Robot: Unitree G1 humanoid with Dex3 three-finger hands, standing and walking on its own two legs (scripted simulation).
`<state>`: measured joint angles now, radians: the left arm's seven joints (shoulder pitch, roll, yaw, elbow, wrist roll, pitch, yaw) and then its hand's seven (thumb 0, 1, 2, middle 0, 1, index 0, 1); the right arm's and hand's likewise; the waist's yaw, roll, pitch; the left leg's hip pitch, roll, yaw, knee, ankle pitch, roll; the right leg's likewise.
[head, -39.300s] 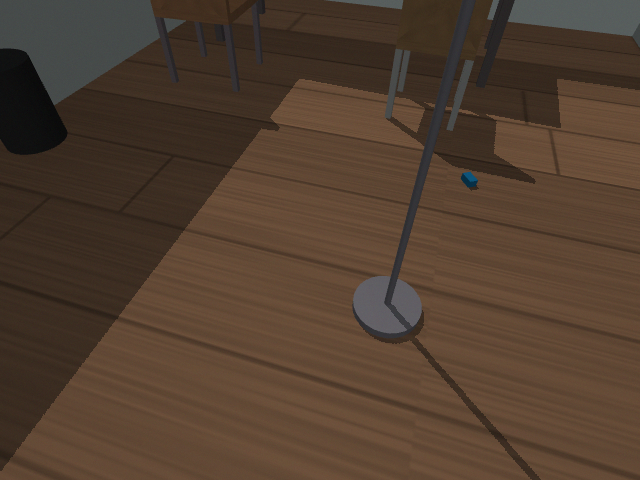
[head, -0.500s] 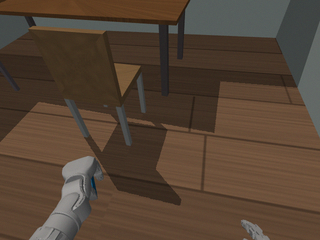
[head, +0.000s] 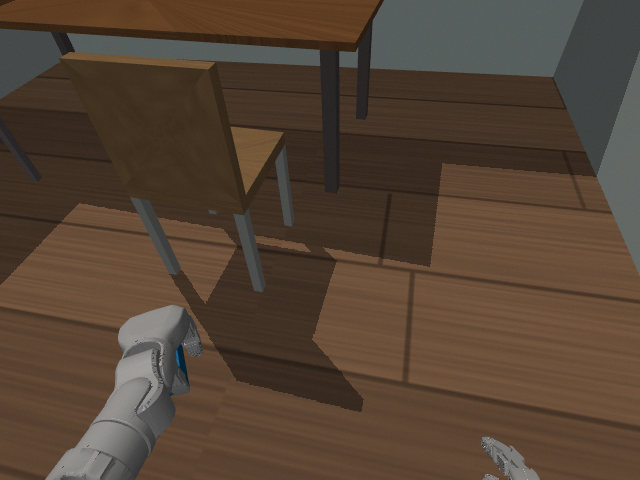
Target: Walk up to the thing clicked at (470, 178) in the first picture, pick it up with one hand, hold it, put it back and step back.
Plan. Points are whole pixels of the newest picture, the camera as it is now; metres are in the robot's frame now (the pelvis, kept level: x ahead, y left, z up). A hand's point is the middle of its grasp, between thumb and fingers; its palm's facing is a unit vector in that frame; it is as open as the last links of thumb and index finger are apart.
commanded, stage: hold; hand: left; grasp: from above
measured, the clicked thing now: (167, 366) +0.31 +0.25 -0.07
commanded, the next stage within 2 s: crouch in 0.24 s
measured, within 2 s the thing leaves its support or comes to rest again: neither
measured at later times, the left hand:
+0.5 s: hand (171, 365) +0.29 +0.23 -0.03, palm faces -0.41 -0.18 -0.90, open 6.7 cm
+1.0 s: hand (207, 392) +0.34 +0.24 -0.23, palm faces -0.38 -0.09 -0.92, open 6.3 cm
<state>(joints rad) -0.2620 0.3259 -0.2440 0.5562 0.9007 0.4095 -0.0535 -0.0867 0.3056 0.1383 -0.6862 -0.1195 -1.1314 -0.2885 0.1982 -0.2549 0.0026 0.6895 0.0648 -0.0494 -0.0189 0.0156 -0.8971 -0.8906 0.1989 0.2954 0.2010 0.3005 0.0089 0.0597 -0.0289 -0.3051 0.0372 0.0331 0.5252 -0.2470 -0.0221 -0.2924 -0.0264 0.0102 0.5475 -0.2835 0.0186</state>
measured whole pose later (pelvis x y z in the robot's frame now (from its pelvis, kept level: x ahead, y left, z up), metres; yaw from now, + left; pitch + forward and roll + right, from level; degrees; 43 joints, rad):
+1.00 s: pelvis -0.04 +0.01 -0.12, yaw +0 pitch +24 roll -2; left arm -0.66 0.33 -0.06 1.25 1.01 0.17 0.43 -0.10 0.31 0.13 -0.68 -0.14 -1.19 -0.32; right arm 0.25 -0.27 -0.06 0.77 -0.03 -0.06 0.03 0.01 -0.88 -0.88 0.20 0.29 0.20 0.30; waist -0.11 0.02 -0.16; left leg -1.22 0.06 -0.02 1.29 -0.49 -0.02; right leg -1.17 -0.01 0.00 1.28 -0.52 0.02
